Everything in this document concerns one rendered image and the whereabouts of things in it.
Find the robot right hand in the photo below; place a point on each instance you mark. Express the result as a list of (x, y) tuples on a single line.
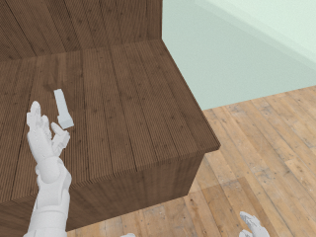
[(254, 225)]

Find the counter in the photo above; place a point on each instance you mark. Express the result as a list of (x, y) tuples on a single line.
[(139, 134)]

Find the robot left hand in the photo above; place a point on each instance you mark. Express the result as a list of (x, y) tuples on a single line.
[(39, 136)]

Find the tap lever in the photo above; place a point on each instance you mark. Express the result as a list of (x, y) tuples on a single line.
[(64, 118)]

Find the robot left forearm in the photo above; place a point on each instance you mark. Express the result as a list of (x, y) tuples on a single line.
[(51, 208)]

